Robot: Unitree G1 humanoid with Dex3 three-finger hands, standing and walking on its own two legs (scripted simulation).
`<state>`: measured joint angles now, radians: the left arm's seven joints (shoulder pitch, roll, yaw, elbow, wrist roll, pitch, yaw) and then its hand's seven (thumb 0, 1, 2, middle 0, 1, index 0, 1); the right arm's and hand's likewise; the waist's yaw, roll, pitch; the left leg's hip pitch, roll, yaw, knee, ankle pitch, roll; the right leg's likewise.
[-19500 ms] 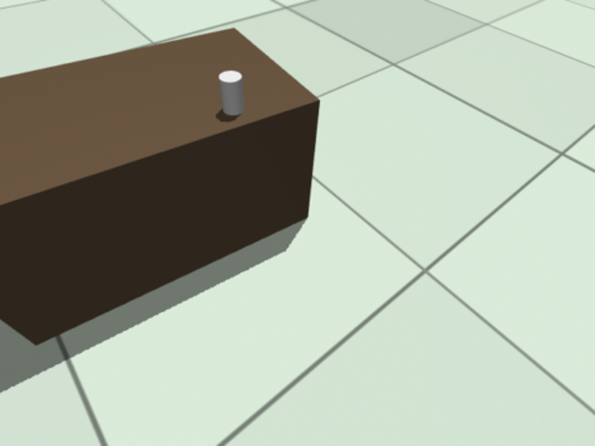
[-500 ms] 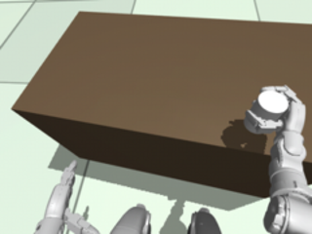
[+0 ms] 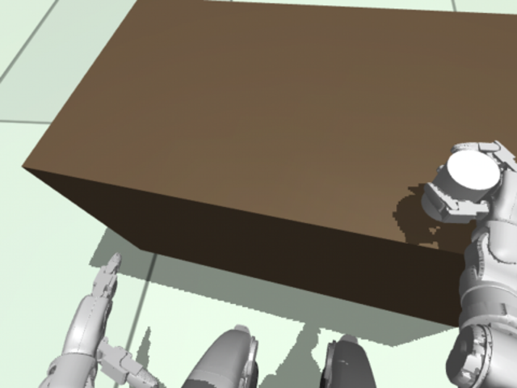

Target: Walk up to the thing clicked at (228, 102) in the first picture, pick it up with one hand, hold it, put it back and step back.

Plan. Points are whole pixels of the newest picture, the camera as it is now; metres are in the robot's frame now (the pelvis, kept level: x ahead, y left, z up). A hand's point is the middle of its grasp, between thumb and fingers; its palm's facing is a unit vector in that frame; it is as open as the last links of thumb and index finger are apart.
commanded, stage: lower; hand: right
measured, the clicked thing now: (456, 188) +0.45 -0.23 -0.01
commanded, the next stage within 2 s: loosen in 0.22 s
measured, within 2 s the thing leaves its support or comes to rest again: neither
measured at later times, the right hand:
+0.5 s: hand (454, 187) +0.45 -0.23 -0.01, palm faces +0.21 +0.98 +0.02, open 9.3 cm
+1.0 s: hand (454, 185) +0.45 -0.23 -0.01, palm faces +0.21 +0.98 +0.01, open 14.8 cm
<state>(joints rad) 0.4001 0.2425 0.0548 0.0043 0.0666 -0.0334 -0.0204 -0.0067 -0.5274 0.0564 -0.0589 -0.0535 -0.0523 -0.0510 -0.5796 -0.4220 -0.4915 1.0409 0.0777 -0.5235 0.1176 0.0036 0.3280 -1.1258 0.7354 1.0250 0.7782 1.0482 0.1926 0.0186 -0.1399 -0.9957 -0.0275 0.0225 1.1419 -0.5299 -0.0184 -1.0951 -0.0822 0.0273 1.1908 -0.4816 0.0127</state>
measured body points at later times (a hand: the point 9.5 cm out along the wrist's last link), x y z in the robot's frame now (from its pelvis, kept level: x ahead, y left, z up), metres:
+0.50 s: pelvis -0.01 +0.00 -0.01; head +0.11 -0.05 +0.42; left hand +0.15 +0.26 +0.01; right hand +0.43 -0.28 +0.00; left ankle +0.01 +0.14 -0.64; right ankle +0.04 -0.12 -0.64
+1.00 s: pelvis -0.01 -0.01 -0.02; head +0.12 -0.06 +0.41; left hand +0.15 +0.26 +0.00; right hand +0.43 -0.28 -0.01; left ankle +0.01 +0.14 -0.64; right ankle +0.04 -0.12 -0.64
